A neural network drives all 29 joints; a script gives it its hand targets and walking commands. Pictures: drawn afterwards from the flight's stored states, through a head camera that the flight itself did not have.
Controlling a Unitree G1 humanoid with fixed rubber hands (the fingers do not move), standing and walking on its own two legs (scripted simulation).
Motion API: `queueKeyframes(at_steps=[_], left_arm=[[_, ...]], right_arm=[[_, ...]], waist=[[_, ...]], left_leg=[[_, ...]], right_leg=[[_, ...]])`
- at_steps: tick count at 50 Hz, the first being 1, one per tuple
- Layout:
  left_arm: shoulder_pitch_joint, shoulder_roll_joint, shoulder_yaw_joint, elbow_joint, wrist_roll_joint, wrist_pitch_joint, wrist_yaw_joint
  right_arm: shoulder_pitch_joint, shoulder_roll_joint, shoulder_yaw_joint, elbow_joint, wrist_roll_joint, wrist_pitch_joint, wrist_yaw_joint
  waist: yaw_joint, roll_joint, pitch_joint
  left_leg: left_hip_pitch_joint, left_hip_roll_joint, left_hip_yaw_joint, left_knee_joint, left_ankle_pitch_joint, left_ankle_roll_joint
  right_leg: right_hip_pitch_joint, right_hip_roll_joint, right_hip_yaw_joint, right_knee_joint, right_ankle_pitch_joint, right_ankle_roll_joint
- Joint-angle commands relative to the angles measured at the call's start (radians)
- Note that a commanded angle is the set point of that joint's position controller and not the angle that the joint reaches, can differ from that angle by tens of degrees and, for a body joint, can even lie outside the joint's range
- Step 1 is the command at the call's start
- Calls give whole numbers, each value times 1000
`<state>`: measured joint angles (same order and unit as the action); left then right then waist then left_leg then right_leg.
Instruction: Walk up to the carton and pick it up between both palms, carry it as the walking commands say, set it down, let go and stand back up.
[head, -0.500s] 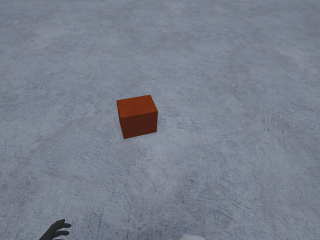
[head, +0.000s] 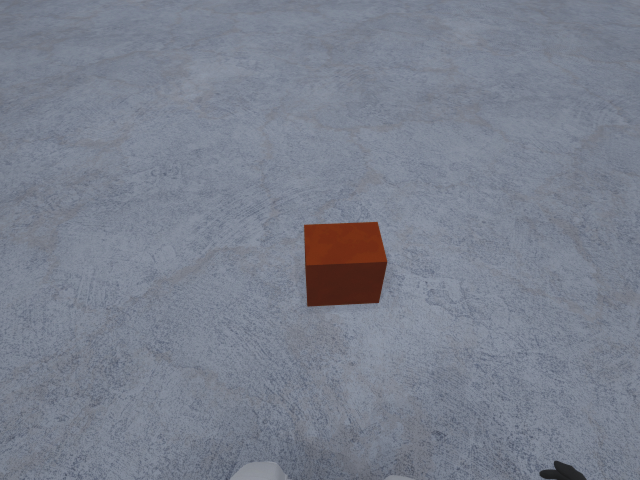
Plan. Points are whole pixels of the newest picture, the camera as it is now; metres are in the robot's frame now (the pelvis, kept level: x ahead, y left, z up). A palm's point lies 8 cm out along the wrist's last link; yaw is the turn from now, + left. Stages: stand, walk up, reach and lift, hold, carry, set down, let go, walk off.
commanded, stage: walk up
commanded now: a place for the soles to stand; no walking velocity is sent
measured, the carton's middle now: (342, 264) +0.95 -0.03 -0.61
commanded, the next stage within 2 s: none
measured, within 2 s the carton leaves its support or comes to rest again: neither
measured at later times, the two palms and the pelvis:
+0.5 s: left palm out of the picture +0.08 +0.21 -0.03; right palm (622, 403) +0.25 -0.39 -0.06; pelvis +0.11 -0.10 +0.04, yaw +5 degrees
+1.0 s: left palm (234, 381) +0.27 +0.16 -0.10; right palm (606, 313) +0.40 -0.43 -0.06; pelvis +0.24 -0.14 +0.00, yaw +10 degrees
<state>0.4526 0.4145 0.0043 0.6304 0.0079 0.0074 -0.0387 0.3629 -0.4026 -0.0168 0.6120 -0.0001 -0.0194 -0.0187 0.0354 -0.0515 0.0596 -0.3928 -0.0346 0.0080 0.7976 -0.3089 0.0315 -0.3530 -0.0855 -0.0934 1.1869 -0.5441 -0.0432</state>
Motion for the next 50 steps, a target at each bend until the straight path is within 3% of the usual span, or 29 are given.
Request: queueKeyframes(at_steps=[1, 4, 5, 6, 7, 8, 9, 10, 12, 15, 16, 18, 20, 23, 24, 27, 28, 33, 35, 36, 37, 38, 39, 41, 45, 47, 48, 49, 50], left_arm=[[-95, 234, 107, -219, 38, -10, 0], [-18, 234, 120, -173, 29, -11, -24], [74, 227, 134, -150, 26, -17, -24], [209, 244, 149, -82, 16, -18, -23], [329, 266, 173, -17, 28, -24, -14], [323, 309, 174, -41, 39, -38, 5], [138, 393, 182, -131, 42, -38, 21], [-7, 359, 173, -157, 28, -36, 32], [1, 299, 154, -143, 15, -53, 50], [31, 248, 136, -102, 13, -67, 50], [2, 223, 123, -104, 9, -69, 47], [25, 229, 132, -123, 18, -61, 43], [44, 195, 122, -97, 15, -59, 39], [145, 211, 134, -85, 30, -56, 39], [157, 222, 134, -83, 28, -46, 39], [155, 209, 129, -95, 39, -36, 35], [142, 209, 126, -83, 47, -28, 34], [158, 197, 99, -90, 45, -19, 30], [81, 199, 91, -94, 28, -15, 28], [89, 170, 77, -99, 23, -22, 21], [81, 123, 54, -141, 25, -39, 23], [50, 157, 88, -172, 39, -32, 16], [-28, 256, 124, -218, 40, -11, 21], [-46, 214, 103, -227, 30, 3, 9], [52, 234, 113, -168, 32, 23, -8], [70, 211, 123, -154, 19, 26, -15], [142, 214, 127, -126, 19, 18, -19], [234, 227, 138, -73, 3, 1, -20], [323, 253, 157, -16, 11, -18, -8]], right_arm=[[52, -332, -143, -116, -31, -32, -24], [-50, -358, -142, -127, -41, -34, -15], [-132, -356, -145, -130, -39, -38, -14], [-224, -331, -140, -149, -36, -25, -6], [-234, -247, -119, -153, -26, -18, 0], [-214, -110, -66, -162, -12, -22, -3], [-108, -142, -80, -175, 5, -20, -16], [-89, -250, -125, -134, 11, -5, -18], [-60, -264, -124, -115, 3, -5, 1], [-5, -228, -110, -69, 7, -3, 15], [-11, -210, -105, -67, -2, -3, 13], [-9, -228, -106, -80, -1, 8, 9], [-48, -189, -85, -86, 0, 1, 10], [-68, -169, -79, -129, -9, -5, 6], [-126, -175, -69, -139, -4, -3, 5], [-91, -146, -64, -136, -14, -4, -5], [-127, -144, -58, -156, -16, 0, -3], [-133, -153, -56, -164, -16, -12, -13], [-32, -153, -70, -150, -16, -18, -24], [86, -204, -97, -110, -29, -20, -36], [206, -317, -142, -100, -43, -20, -56], [203, -361, -149, -142, -49, -2, -68], [156, -360, -152, -168, -14, -4, -89], [79, -322, -125, -143, -17, -16, -80], [-39, -333, -130, -117, -27, -23, -33], [-136, -349, -136, -136, -31, -35, -25], [-171, -333, -140, -149, -36, -31, -18], [-242, -304, -134, -150, -37, -17, -3], [-190, -220, -104, -141, -23, -7, 0]], waist=[[-84, 189, 140], [-29, 310, 161], [48, 336, 122], [127, 267, 58], [212, 91, 15], [222, -241, 66], [93, -170, 35], [31, -59, 135], [11, 111, 155], [5, 112, 108], [-25, 84, 140], [15, -1, 82], [24, -21, 74], [81, -96, 20], [111, -117, 0], [96, -139, -17], [98, -159, -15], [97, -173, -9], [-11, -83, -61], [-85, -3, -168], [-164, 188, -279], [-167, 218, -296], [-152, 89, -139], [-102, 31, 16], [-26, 195, 146], [19, 295, 217], [48, 327, 142], [106, 298, 93], [155, 31, 12]], left_leg=[[48, 366, -665, -515, -594, 276], [-143, 301, -495, -519, -598, 227], [-272, 293, -434, -449, -570, 190], [-443, 201, -281, -317, -535, 136], [-607, 79, -180, -35, -563, 67], [-619, -86, -16, 396, -395, 4], [-569, -65, -168, 489, -310, 5], [-540, -6, -167, 546, -194, -13], [-468, 27, -151, 553, -72, -22], [-371, 52, -155, 437, 51, -36], [-378, 47, -146, 395, 65, -45], [-387, 46, -138, 306, 68, -69], [-353, 61, -96, 158, 85, -51], [-382, 38, -91, 53, 27, -36], [-359, 52, -68, -7, 9, -39], [-349, 29, -17, -18, -4, -34], [-345, 41, 13, -39, -58, -33], [-198, -4, 81, -127, -37, -13], [47, -35, 128, -276, 29, 35], [348, 15, -2, -253, 76, 103], [598, 269, -439, -295, -26, 234], [676, 442, -849, -390, -105, 382], [526, 543, -951, -456, -325, 412], [374, 445, -709, -444, -389, 336], [-145, 309, -506, -531, -589, 210], [-277, 362, -477, -535, -604, 227], [-366, 286, -375, -462, -617, 198], [-501, 194, -247, -291, -617, 143], [-563, 62, -109, 1, -632, 79]], right_leg=[[-333, -58, 164, -93, -51, 16], [-165, -44, 98, -211, 60, 17], [37, -64, 120, -290, 185, 3], [348, -2, 52, -420, 205, -10], [542, 5, 117, -510, 99, 8], [346, -239, 492, -873, -372, 1], [232, -404, 883, -1113, -675, -90], [180, -411, 847, -1156, -723, -76], [155, -348, 659, -1060, -500, -18], [185, -242, 385, -993, -41, 78], [183, -223, 306, -986, 117, 46], [297, -221, 306, -1001, 17, 5], [337, -192, 170, -963, 294, -32], [500, -221, 166, -886, 492, -25], [507, -209, 160, -886, 396, -50], [515, -211, 122, -855, 513, -21], [520, -238, 146, -845, 446, -73], [409, -206, 98, -747, 528, -75], [304, -193, -6, -575, 669, -75], [121, -145, -48, -348, 709, -34], [-197, -34, -57, -12, 505, 32], [-442, 79, 70, 130, -113, 73], [-473, -24, 261, 224, -111, 98], [-514, -26, 217, 151, -38, 59], [-161, -28, 154, -114, 17, 10], [-94, -64, 159, -193, 110, 5], [107, -35, 113, -304, 119, 3], [350, 13, 93, -461, 152, 0], [461, 9, 189, -639, -82, -9]])
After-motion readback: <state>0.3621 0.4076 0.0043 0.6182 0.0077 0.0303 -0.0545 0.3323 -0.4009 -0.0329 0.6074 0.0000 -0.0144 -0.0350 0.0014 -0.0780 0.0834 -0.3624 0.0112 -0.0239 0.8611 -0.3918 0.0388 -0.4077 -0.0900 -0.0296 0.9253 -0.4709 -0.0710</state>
